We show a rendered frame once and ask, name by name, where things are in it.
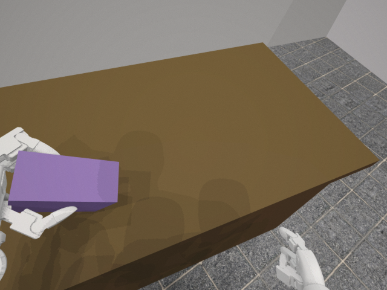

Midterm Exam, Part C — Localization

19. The robot left hand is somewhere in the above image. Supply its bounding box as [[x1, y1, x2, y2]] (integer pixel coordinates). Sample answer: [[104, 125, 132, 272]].
[[0, 127, 77, 239]]

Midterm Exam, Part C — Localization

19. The robot right hand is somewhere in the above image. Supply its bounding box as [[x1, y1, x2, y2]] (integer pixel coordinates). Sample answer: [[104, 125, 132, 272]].
[[276, 227, 325, 290]]

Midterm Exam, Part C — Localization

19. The sponge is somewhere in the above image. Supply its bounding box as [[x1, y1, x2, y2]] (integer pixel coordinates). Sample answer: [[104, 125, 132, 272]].
[[8, 150, 119, 213]]

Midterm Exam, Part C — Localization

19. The table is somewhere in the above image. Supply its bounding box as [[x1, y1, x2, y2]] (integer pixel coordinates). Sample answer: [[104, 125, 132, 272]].
[[0, 42, 379, 290]]

